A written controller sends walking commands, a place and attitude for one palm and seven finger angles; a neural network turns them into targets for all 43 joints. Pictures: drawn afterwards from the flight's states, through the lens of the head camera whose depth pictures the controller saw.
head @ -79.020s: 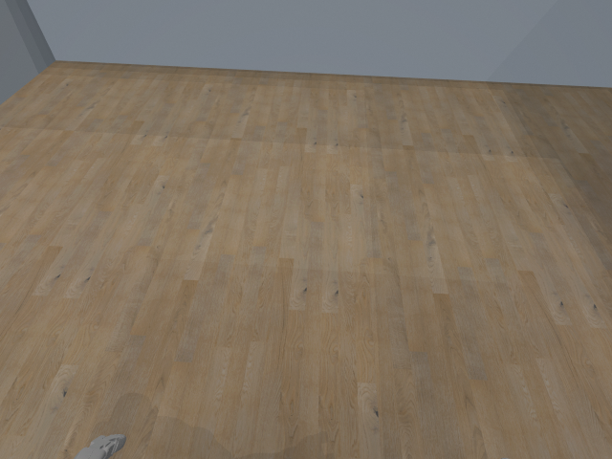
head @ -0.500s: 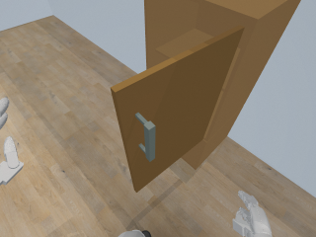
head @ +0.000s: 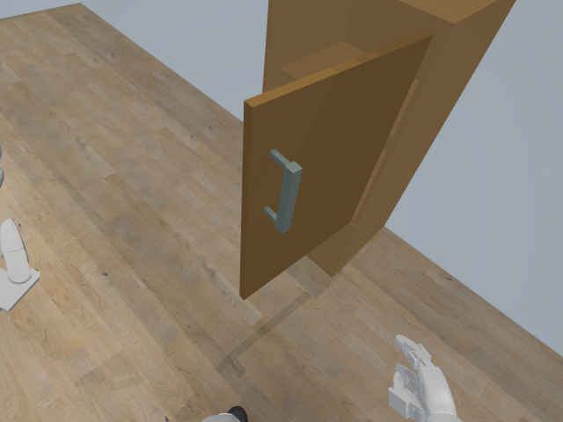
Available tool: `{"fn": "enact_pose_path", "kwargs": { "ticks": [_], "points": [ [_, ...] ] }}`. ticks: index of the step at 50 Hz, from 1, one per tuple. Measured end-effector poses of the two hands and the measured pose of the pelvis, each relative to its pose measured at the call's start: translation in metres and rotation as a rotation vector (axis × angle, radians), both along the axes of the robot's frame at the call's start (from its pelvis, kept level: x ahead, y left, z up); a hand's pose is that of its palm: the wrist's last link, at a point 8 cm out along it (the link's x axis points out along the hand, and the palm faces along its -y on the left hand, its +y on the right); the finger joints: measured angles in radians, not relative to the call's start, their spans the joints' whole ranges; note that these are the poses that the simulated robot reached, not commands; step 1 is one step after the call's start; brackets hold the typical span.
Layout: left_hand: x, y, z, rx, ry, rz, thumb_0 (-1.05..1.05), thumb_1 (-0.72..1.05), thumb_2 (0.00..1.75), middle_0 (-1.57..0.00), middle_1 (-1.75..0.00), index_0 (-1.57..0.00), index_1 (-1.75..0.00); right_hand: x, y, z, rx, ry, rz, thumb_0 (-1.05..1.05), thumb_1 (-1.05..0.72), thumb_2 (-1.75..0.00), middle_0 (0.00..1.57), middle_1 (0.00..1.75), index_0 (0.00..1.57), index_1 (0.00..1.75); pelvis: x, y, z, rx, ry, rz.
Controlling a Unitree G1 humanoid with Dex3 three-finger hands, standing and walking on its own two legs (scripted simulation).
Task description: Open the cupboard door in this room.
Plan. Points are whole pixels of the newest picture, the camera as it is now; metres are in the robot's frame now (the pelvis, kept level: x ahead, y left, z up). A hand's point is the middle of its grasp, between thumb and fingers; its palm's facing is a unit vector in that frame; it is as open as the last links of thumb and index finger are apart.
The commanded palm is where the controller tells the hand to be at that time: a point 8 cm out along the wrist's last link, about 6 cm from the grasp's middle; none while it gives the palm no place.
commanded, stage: stop stepping back and stand still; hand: left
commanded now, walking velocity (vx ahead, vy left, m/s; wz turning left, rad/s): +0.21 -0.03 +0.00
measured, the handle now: (279, 193) +0.46 +0.04 +0.04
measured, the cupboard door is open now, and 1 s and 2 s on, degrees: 85 85 85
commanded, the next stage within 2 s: let the arm hang, fingers relaxed in 0.94 s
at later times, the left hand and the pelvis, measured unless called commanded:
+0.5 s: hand (7, 402) +0.11 +0.24 +0.16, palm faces +0.41 -0.82 -0.40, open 7.4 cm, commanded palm +0.04 +0.28 +0.18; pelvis -0.11 -0.02 -0.01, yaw -1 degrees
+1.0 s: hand out of the picture +0.10 +0.24 +0.17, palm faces +0.38 -0.77 -0.51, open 7.4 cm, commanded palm +0.04 +0.29 +0.18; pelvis -0.11 -0.01 -0.01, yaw -1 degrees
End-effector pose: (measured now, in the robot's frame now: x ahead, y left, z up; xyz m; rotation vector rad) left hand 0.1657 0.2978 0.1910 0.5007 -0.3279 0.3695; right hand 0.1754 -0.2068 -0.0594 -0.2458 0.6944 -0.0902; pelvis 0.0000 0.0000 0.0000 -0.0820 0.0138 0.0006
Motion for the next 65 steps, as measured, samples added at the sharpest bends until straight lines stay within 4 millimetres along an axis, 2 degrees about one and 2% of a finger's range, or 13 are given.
{"fn": "enact_pose_path", "kwargs": {
  "ticks": [9,13,20,24,31,35,41,47,52,54,58,62,65],
  "points": [
    [-0.054,-0.019,-0.003,0.082,0.114,-0.029,0.01,0.89,0.9,-0.21,-0.3,-0.21,-0.3,-0.062,-0.025,-0.017,0.018,0.012,-0.028,0.01,-0.9,-0.9,0.21,0.3,0.2,0.3,-0.057,-0.012,-0.009,0.053,0.03,-0.028],
    [-0.08,-0.018,0.001,0.069,0.102,-0.015,0.01,0.89,0.9,-0.21,-0.3,-0.21,-0.31,-0.1,-0.039,-0.025,0.008,0.078,-0.084,0.01,-0.9,-0.9,0.21,0.3,0.2,0.3,-0.061,-0.011,-0.007,0.06,-0.009,-0.052],
    [-0.082,-0.001,-0.017,-0.055,0.003,0.078,0.01,0.89,0.9,-0.21,-0.3,-0.21,-0.3,-0.14,-0.057,-0.031,-0.037,0.034,-0.164,0.02,-0.9,-0.9,0.21,0.3,0.2,0.3,-0.083,-0.007,-0.014,0.088,-0.07,-0.042],
    [-0.088,-0.015,-0.02,-0.052,0.063,0.048,0.01,0.89,0.9,-0.21,-0.3,-0.2,-0.3,-0.159,-0.054,-0.027,-0.006,0.005,-0.169,0.02,-0.9,-0.9,0.2,0.3,0.2,0.3,-0.105,-0.013,-0.01,0.084,-0.071,-0.021],
    [-0.13,-0.035,-0.003,0.034,0.071,-0.04,0.01,0.89,0.9,-0.21,-0.3,-0.21,-0.3,-0.187,-0.055,-0.021,-0.003,0.083,-0.153,0.02,-0.9,-0.9,0.21,0.3,0.2,0.3,-0.117,-0.018,0.002,0.093,-0.037,-0.047],
    [-0.131,-0.014,-0.003,0.053,0.051,0.033,0.01,0.88,0.9,-0.21,-0.3,-0.21,-0.31,-0.189,-0.055,-0.026,-0.035,0.107,-0.147,0.02,-0.9,-0.9,0.21,0.3,0.2,0.3,-0.115,-0.011,0.001,0.09,-0.026,-0.019],
    [-0.116,0.013,-0.02,0.001,0.052,0.109,0.01,0.89,0.9,-0.21,-0.3,-0.21,-0.3,-0.168,-0.042,-0.035,-0.046,0.078,-0.129,0.02,-0.9,-0.9,0.2,0.3,0.2,0.3,-0.113,0.005,-0.01,0.098,-0.042,-0.011],
    [-0.102,-0.008,-0.012,0.047,0.083,0.038,0.01,0.89,0.9,-0.21,-0.3,-0.2,-0.3,-0.143,-0.014,-0.031,0.045,0.016,-0.066,0.02,-0.9,-0.9,0.2,0.3,0.2,0.3,-0.111,-0.002,-0.008,0.107,-0.042,-0.01],
    [-0.101,-0.027,0.0,0.116,0.109,-0.005,0.01,0.89,0.9,-0.21,-0.3,-0.21,-0.3,-0.127,-0.01,-0.037,0.102,0.019,-0.034,0.02,-0.9,-0.9,0.21,0.3,0.2,0.3,-0.103,-0.01,-0.007,0.079,-0.034,-0.01],
    [-0.093,-0.023,-0.021,0.121,0.206,-0.001,0.01,0.89,0.9,-0.21,-0.3,-0.21,-0.3,-0.123,-0.013,-0.046,0.122,0.056,-0.009,0.01,-0.9,-0.9,0.21,0.3,0.2,0.3,-0.101,-0.01,-0.007,0.083,-0.008,0.004],
    [-0.086,-0.01,-0.136,-0.119,0.643,0.099,0.0,0.9,0.9,-0.2,-0.3,-0.2,-0.3,-0.127,-0.025,-0.071,0.126,0.188,-0.014,0.01,-0.9,-0.9,0.21,0.3,0.2,0.3,-0.098,-0.005,-0.009,0.104,0.005,0.033],
    [-0.128,-0.037,-0.255,-0.36,1.075,0.125,0.0,0.91,0.9,-0.2,-0.3,-0.19,-0.3,-0.15,-0.031,-0.081,0.079,0.307,-0.042,0.01,-0.9,-0.9,0.2,0.3,0.2,0.3,-0.099,0.0,-0.013,0.098,-0.015,0.048],
    [-0.179,-0.07,-0.317,-0.519,1.33,0.099,0.01,0.91,0.9,-0.2,-0.3,-0.19,-0.3,-0.178,-0.033,-0.078,0.019,0.41,-0.06,0.01,-0.9,-0.9,0.2,0.3,0.2,0.3,-0.101,0.002,-0.014,0.094,-0.035,0.049]
  ]
}}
